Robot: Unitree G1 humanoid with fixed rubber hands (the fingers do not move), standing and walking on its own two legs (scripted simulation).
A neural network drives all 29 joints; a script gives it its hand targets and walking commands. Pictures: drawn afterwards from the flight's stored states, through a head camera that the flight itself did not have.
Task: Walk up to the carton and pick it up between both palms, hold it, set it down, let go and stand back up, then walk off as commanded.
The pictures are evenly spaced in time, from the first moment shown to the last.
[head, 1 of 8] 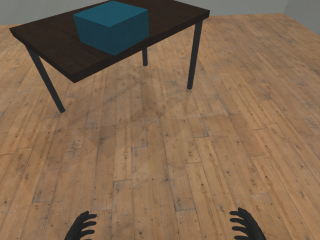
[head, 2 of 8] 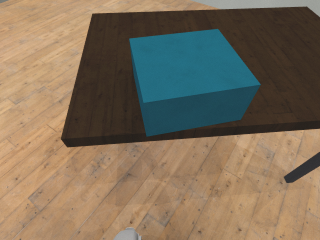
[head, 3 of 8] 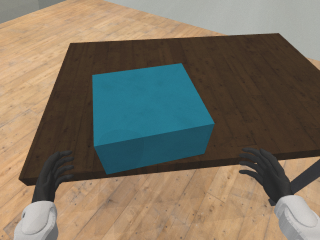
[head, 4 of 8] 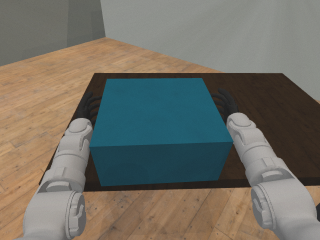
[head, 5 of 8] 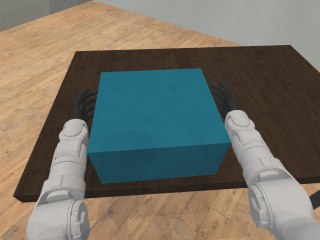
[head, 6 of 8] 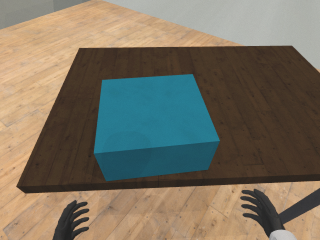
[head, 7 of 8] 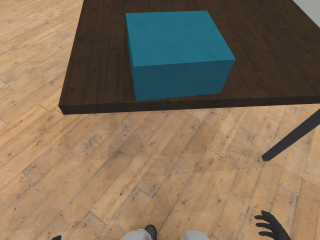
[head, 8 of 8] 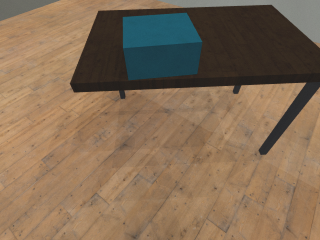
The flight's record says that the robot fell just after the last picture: no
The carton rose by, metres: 0.16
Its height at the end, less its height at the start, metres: +0.00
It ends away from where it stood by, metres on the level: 0.01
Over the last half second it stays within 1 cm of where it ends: yes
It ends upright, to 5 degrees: yes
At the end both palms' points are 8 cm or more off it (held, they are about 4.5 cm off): yes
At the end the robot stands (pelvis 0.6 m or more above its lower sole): yes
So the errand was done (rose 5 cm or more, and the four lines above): yes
